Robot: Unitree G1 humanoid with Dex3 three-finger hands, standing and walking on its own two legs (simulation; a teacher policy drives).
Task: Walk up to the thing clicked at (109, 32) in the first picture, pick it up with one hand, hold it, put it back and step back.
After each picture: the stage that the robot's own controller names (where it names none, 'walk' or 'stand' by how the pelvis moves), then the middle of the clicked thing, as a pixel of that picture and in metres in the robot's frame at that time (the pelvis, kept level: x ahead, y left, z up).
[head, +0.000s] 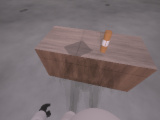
stand; (105, 42) +0.78 -0.12 -0.02
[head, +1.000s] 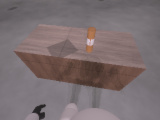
walk; (90, 40) +0.70 +0.07 +0.02
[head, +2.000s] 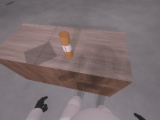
stand; (67, 46) +0.53 +0.24 +0.02
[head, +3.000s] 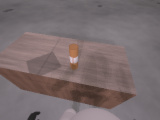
walk; (73, 58) +0.48 +0.16 +0.00
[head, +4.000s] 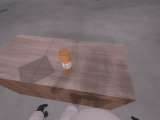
stand; (66, 63) +0.40 +0.20 +0.00
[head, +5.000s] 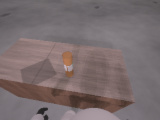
stand; (68, 65) +0.41 +0.20 -0.02
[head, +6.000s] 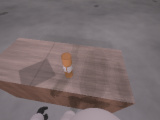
stand; (67, 66) +0.40 +0.20 -0.02
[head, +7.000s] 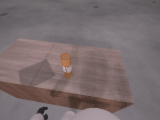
stand; (67, 66) +0.40 +0.20 -0.02
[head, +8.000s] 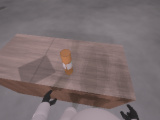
rise first; (67, 63) +0.40 +0.20 -0.01
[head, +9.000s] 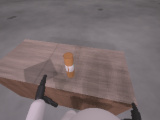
rise first; (69, 66) +0.41 +0.20 -0.01
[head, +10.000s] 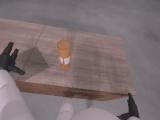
go down; (64, 57) +0.40 +0.18 +0.04
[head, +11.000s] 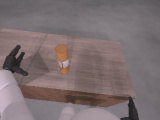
go down; (63, 61) +0.40 +0.19 +0.04
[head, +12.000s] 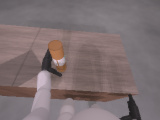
close in; (59, 58) +0.39 +0.20 +0.07
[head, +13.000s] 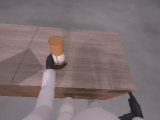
close; (58, 55) +0.41 +0.20 +0.07
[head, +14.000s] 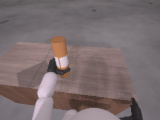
lift; (61, 59) +0.32 +0.18 +0.18
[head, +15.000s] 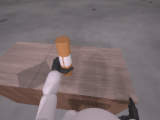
hold; (65, 58) +0.34 +0.17 +0.17
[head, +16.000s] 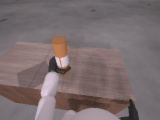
hold; (62, 58) +0.32 +0.18 +0.18
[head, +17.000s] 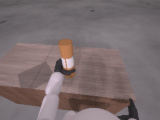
hold; (68, 60) +0.34 +0.15 +0.16
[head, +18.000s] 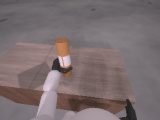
crouch; (64, 59) +0.35 +0.18 +0.15
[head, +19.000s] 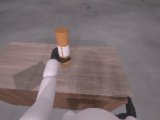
lower; (63, 49) +0.41 +0.18 +0.17
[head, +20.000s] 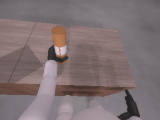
lower; (60, 48) +0.45 +0.18 +0.08
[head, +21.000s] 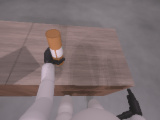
lower; (56, 50) +0.44 +0.20 +0.08
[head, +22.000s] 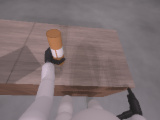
lower; (57, 50) +0.44 +0.20 +0.08
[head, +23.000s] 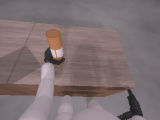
lower; (57, 50) +0.44 +0.20 +0.08
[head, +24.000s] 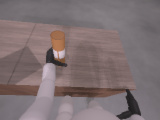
open; (59, 51) +0.43 +0.19 +0.08
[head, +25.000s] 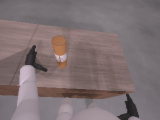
sink last; (61, 54) +0.42 +0.18 +0.06
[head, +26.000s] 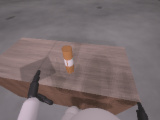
sink last; (68, 60) +0.43 +0.21 +0.04
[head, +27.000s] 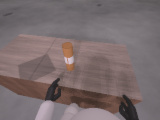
stand; (69, 58) +0.44 +0.20 +0.06
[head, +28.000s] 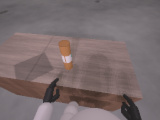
stand; (66, 56) +0.43 +0.20 +0.07
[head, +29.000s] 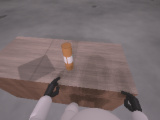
stand; (68, 57) +0.46 +0.20 +0.04
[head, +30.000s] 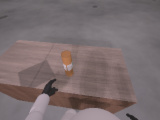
stand; (68, 65) +0.41 +0.20 +0.00
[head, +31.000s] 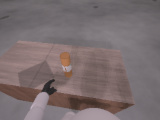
stand; (66, 66) +0.41 +0.21 -0.02
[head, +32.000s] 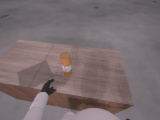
stand; (66, 66) +0.41 +0.21 -0.02
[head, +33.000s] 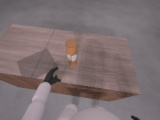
walk; (72, 55) +0.44 +0.16 +0.01
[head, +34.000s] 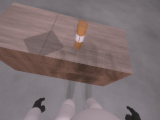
walk; (79, 36) +0.61 +0.15 +0.00
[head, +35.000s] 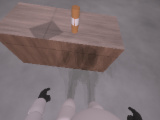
walk; (75, 20) +0.83 +0.22 +0.00
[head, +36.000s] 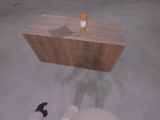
stand; (83, 23) +1.02 +0.19 +0.01
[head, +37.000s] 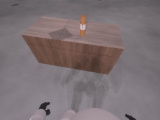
stand; (82, 26) +1.01 +0.18 -0.02
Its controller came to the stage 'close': yes
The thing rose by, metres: 0.23
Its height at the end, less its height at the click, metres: +0.00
